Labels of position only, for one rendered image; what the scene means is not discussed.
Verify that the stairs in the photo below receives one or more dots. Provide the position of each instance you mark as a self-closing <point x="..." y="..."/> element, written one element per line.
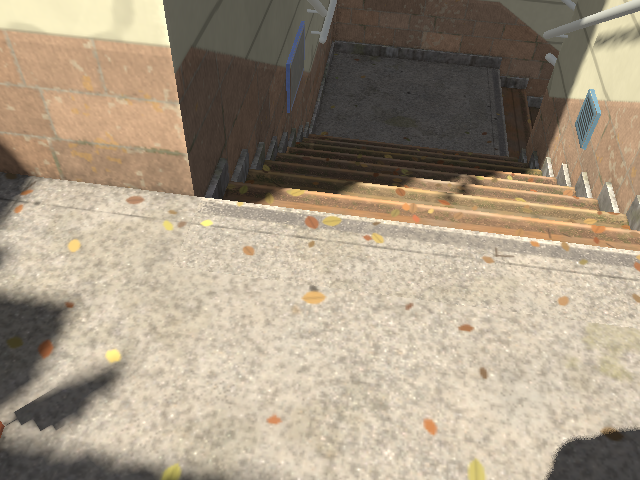
<point x="431" y="186"/>
<point x="519" y="119"/>

